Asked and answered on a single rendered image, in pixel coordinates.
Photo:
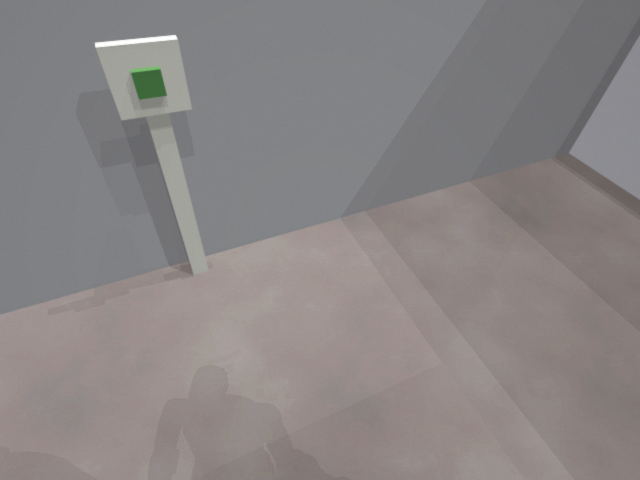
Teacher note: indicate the panel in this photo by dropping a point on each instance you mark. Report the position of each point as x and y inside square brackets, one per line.
[117, 59]

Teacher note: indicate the button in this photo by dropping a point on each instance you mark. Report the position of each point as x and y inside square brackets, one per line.
[148, 82]

